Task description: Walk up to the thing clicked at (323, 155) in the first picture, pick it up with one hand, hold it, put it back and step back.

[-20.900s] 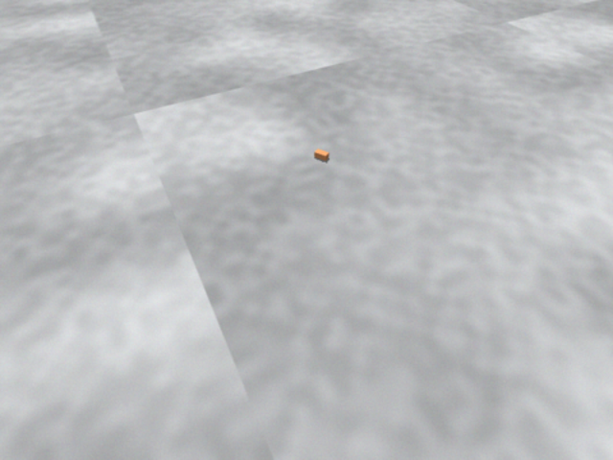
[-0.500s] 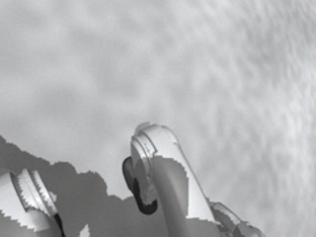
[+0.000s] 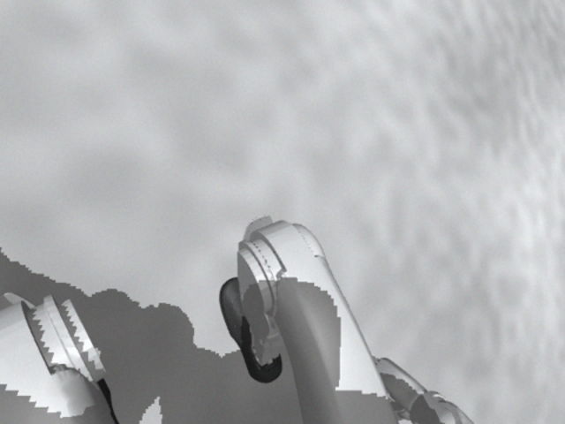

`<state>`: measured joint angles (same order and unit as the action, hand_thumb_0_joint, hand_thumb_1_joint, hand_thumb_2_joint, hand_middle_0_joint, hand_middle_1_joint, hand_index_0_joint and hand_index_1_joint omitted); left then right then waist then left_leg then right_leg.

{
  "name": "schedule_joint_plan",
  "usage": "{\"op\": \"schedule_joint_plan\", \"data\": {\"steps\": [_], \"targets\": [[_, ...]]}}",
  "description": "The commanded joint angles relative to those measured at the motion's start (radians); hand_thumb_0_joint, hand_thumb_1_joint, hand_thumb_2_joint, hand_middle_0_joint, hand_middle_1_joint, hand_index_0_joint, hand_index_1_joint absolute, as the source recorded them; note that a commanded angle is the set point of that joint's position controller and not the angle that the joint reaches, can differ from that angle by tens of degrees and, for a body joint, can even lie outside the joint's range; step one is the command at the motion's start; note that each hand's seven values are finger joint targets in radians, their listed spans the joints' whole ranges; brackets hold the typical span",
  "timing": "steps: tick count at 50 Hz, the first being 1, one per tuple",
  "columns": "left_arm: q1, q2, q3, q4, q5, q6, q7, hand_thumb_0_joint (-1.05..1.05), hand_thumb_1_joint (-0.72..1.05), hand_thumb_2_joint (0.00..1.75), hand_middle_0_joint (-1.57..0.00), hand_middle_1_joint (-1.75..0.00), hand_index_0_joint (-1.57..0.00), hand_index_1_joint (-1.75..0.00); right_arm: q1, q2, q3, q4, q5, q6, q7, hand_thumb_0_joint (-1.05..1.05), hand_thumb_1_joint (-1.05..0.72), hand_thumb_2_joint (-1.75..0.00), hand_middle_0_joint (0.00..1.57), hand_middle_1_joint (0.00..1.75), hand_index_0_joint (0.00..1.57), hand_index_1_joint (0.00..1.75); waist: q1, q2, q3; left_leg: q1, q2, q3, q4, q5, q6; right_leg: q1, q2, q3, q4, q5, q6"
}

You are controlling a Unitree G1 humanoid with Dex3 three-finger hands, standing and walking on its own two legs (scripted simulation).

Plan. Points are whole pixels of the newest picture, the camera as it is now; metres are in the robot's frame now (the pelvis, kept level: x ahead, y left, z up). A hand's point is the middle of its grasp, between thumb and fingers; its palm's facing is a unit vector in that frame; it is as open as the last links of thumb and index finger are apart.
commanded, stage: settle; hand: left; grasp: from above
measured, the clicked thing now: out of the picture +0.45 +0.36 -0.29
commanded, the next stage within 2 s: lift in 0.96 s
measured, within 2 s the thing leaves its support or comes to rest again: leaves its support in 0.30 s
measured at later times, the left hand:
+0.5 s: hand out of the picture +0.45 +0.37 -0.21, palm faces -0.37 -0.15 -0.92, open 6.5 cm
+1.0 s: hand out of the picture +0.44 +0.37 -0.13, palm faces -0.42 -0.12 -0.90, open 6.5 cm
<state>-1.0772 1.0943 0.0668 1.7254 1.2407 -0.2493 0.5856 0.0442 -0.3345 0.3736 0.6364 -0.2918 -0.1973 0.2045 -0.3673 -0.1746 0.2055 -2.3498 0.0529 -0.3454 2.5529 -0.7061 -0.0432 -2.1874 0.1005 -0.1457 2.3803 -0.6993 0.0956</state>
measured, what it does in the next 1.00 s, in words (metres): stands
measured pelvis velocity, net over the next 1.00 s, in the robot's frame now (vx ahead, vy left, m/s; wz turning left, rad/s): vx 0.00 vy -0.01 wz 0.09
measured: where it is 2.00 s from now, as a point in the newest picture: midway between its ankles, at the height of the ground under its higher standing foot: (186, 385)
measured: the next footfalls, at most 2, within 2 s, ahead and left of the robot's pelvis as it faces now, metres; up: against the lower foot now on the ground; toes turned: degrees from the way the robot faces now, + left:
none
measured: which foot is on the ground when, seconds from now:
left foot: down 0.00-1.00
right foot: down 0.00-1.00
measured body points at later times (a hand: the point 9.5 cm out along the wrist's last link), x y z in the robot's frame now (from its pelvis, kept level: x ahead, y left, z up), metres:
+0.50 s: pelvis +0.00 +0.00 +0.00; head +0.26 +0.14 +0.35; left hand +0.47 +0.38 -0.16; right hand +0.09 -0.25 -0.06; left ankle +0.06 +0.14 -0.27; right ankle +0.11 -0.13 -0.27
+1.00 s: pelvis +0.00 -0.01 +0.02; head +0.23 +0.11 +0.39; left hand +0.46 +0.37 -0.08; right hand +0.10 -0.27 -0.07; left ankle +0.06 +0.14 -0.27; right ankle +0.11 -0.13 -0.27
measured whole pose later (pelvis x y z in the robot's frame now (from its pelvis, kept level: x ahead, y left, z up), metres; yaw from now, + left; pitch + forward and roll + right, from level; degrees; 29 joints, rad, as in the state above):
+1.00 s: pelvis +0.00 -0.01 +0.02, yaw +5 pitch +32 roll -11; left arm -0.99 0.85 0.06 1.30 1.19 -0.15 0.22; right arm 0.14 -0.32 0.15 0.62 -0.14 -0.01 0.16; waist -0.25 -0.02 0.01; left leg -2.37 0.04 -0.24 2.43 -0.64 -0.04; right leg -2.22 0.04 -0.08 2.33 -0.69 0.07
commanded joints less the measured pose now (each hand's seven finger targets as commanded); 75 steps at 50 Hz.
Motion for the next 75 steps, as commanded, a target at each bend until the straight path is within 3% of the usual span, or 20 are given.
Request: {"op": "schedule_joint_plan", "data": {"steps": [1,4,7,10,15,18,19,22,23,25,31,42,46,52,55,58,62,64,67,75], "targets": [[-0.225,0.193,0.023,-0.097,-0.005,0.001,0.050,0.00,0.89,0.16,-1.15,-0.23,-1.19,-0.20,0.191,-0.328,-0.093,0.020,-0.004,0.006,-0.013,0.00,-0.89,-0.90,0.20,0.30,0.20,0.30,-0.072,0.539,-0.634,0.500,0.042,0.149,-0.241,0.229,0.040,0.333,0.027,-0.160,-0.207,0.312,-0.090],[-0.222,0.173,0.005,-0.089,-0.003,0.015,0.040,0.00,0.93,0.15,-1.19,-0.22,-1.22,-0.18,0.187,-0.326,-0.098,0.015,-0.005,0.002,-0.010,0.00,-0.89,-0.90,0.20,0.30,0.20,0.30,-0.078,0.559,-0.604,0.499,0.039,0.154,-0.237,0.210,0.038,0.308,0.024,-0.157,-0.199,0.297,-0.093],[-0.257,0.220,0.030,-0.149,-0.009,0.025,0.035,0.00,0.92,0.17,-1.25,-0.20,-1.28,-0.17,0.197,-0.331,-0.101,0.017,0.000,0.003,-0.013,0.00,-0.91,-0.90,0.20,0.30,0.20,0.30,-0.065,0.580,-0.653,0.511,0.038,0.157,-0.245,0.222,0.038,0.330,0.024,-0.156,-0.208,0.304,-0.092],[-0.241,0.210,0.023,-0.139,-0.016,0.041,0.015,0.00,0.94,0.18,-1.27,-0.19,-1.31,-0.16,0.191,-0.328,-0.112,0.020,0.005,0.006,-0.015,0.00,-0.91,-0.90,0.20,0.30,0.20,0.30,-0.061,0.592,-0.651,0.512,0.039,0.158,-0.252,0.205,0.036,0.312,0.021,-0.153,-0.206,0.285,-0.097],[-0.237,0.240,0.072,-0.317,-0.015,0.056,-0.009,0.00,1.00,0.12,-1.30,-0.16,-1.34,-0.12,0.182,-0.333,-0.150,-0.005,0.019,0.011,-0.009,0.00,-0.91,-0.90,0.20,0.30,0.20,0.30,0.001,0.720,-0.786,0.604,0.033,0.165,-0.268,0.303,0.019,0.319,0.011,-0.152,-0.176,0.347,-0.111],[-0.184,0.179,0.056,-0.297,-0.015,0.076,-0.040,0.00,1.02,0.11,-1.32,-0.13,-1.36,-0.09,0.193,-0.323,-0.171,0.009,0.026,0.024,0.000,0.00,-0.90,-0.90,0.20,0.30,0.20,0.30,0.000,0.705,-0.754,0.581,0.028,0.174,-0.272,0.299,0.021,0.279,0.011,-0.148,-0.176,0.335,-0.115],[-0.168,0.192,0.081,-0.289,-0.017,0.090,-0.047,0.00,1.03,0.11,-1.32,-0.13,-1.36,-0.09,0.217,-0.323,-0.182,0.027,0.028,0.031,0.003,0.00,-0.90,-0.90,0.20,0.30,0.20,0.30,0.006,0.698,-0.755,0.565,0.028,0.177,-0.275,0.286,0.024,0.282,0.011,-0.143,-0.182,0.326,-0.114],[-0.190,0.157,0.080,-0.374,-0.039,0.116,-0.075,0.00,1.01,0.08,-1.32,-0.09,-1.35,-0.06,0.231,-0.314,-0.210,0.014,0.047,0.042,0.010,0.00,-0.90,-0.90,0.20,0.30,0.20,0.30,0.028,0.691,-0.800,0.574,0.024,0.187,-0.286,0.293,0.027,0.267,0.008,-0.127,-0.195,0.328,-0.116],[-0.225,0.115,0.053,-0.453,-0.048,0.115,-0.089,0.00,1.02,0.07,-1.33,-0.08,-1.36,-0.05,0.210,-0.301,-0.213,-0.016,0.051,0.041,0.014,0.00,-0.90,-0.90,0.20,0.30,0.20,0.30,0.032,0.704,-0.820,0.582,0.020,0.193,-0.291,0.305,0.026,0.269,0.006,-0.123,-0.198,0.340,-0.118],[-0.179,0.066,0.029,-0.412,-0.058,0.129,-0.121,0.00,1.03,0.06,-1.35,-0.07,-1.38,-0.04,0.219,-0.296,-0.226,-0.003,0.068,0.049,0.016,0.00,-0.90,-0.90,0.20,0.30,0.20,0.30,0.030,0.666,-0.802,0.546,0.018,0.201,-0.289,0.276,0.036,0.266,0.007,-0.112,-0.208,0.330,-0.116],[-0.200,-0.011,-0.006,-0.422,-0.085,0.135,-0.230,0.00,1.00,0.04,-1.33,-0.08,-1.36,-0.04,0.268,-0.286,-0.274,-0.002,0.110,0.087,0.009,0.00,-0.91,-0.90,0.20,0.30,0.20,0.30,0.026,0.537,-0.778,0.469,0.006,0.203,-0.308,0.190,0.051,0.238,-0.004,-0.093,-0.245,0.253,-0.116],[-0.232,0.040,0.039,-0.564,-0.056,0.092,-0.315,0.00,0.98,0.08,-1.31,-0.11,-1.35,-0.08,0.274,-0.256,-0.303,-0.044,0.149,0.161,-0.044,0.00,-0.90,-0.90,0.20,0.30,0.20,0.30,0.097,0.535,-0.880,0.525,-0.015,0.241,-0.339,0.218,0.046,0.277,-0.020,-0.053,-0.268,0.234,-0.132],[-0.259,0.034,0.039,-0.591,-0.051,0.093,-0.318,0.00,0.99,0.09,-1.30,-0.13,-1.34,-0.09,0.292,-0.250,-0.314,-0.043,0.150,0.182,-0.061,0.00,-0.90,-0.90,0.20,0.30,0.20,0.30,0.083,0.536,-0.897,0.536,-0.018,0.253,-0.347,0.220,0.050,0.284,-0.025,-0.047,-0.290,0.241,-0.128],[-0.259,0.019,0.033,-0.606,-0.057,0.106,-0.338,0.00,1.02,0.08,-1.33,-0.19,-1.38,-0.14,0.304,-0.240,-0.326,-0.032,0.158,0.205,-0.082,0.00,-0.93,-0.91,0.20,0.30,0.20,0.30,0.098,0.536,-0.907,0.552,-0.018,0.258,-0.372,0.218,0.050,0.271,-0.028,-0.036,-0.303,0.228,-0.134],[-0.230,0.010,0.034,-0.627,-0.070,0.116,-0.358,0.00,0.91,0.09,-1.21,-0.11,-1.26,-0.07,0.312,-0.234,-0.338,-0.032,0.166,0.215,-0.090,0.00,-0.89,-0.89,0.20,0.30,0.20,0.30,0.115,0.551,-0.944,0.587,-0.023,0.264,-0.398,0.230,0.050,0.296,-0.035,-0.035,-0.308,0.244,-0.131],[-0.210,0.000,0.031,-0.643,-0.085,0.126,-0.384,0.00,0.94,0.06,-1.22,-0.20,-1.28,-0.14,0.319,-0.224,-0.344,-0.033,0.172,0.225,-0.095,0.00,-0.91,-0.90,0.20,0.30,0.20,0.30,0.117,0.522,-0.964,0.588,-0.023,0.273,-0.404,0.243,0.055,0.331,-0.036,-0.022,-0.326,0.255,-0.128],[-0.187,-0.009,0.039,-0.717,-0.127,0.137,-0.430,0.00,0.94,0.12,-1.22,-0.22,-1.27,-0.16,0.322,-0.216,-0.363,-0.044,0.185,0.237,-0.104,0.00,-0.91,-0.90,0.20,0.30,0.20,0.30,0.148,0.528,-0.981,0.614,-0.028,0.281,-0.449,0.224,0.057,0.330,-0.045,-0.014,-0.357,0.230,-0.131],[-0.143,-0.019,0.042,-0.717,-0.128,0.144,-0.452,0.00,0.95,0.11,-1.22,-0.22,-1.28,-0.16,0.332,-0.225,-0.378,-0.043,0.191,0.246,-0.109,0.00,-0.91,-0.90,0.20,0.30,0.20,0.30,0.156,0.506,-0.951,0.622,-0.032,0.280,-0.464,0.216,0.056,0.315,-0.047,-0.015,-0.376,0.210,-0.138],[-0.123,-0.009,0.059,-0.824,-0.131,0.137,-0.472,0.00,0.93,0.11,-1.20,-0.22,-1.26,-0.16,0.325,-0.216,-0.396,-0.050,0.207,0.255,-0.112,0.00,-0.91,-0.90,0.20,0.30,0.20,0.30,0.190,0.540,-1.031,0.695,-0.035,0.279,-0.501,0.242,0.052,0.335,-0.055,-0.003,-0.373,0.229,-0.141],[-0.022,-0.097,0.031,-0.927,-0.202,0.122,-0.513,0.00,0.93,0.13,-1.20,-0.22,-1.26,-0.17,0.312,-0.168,-0.429,-0.050,0.236,0.266,-0.134,0.00,-0.90,-0.90,0.20,0.30,0.20,0.30,0.209,0.424,-1.017,0.711,-0.034,0.295,-0.591,0.171,0.075,0.403,-0.059,0.034,-0.490,0.178,-0.126]]}}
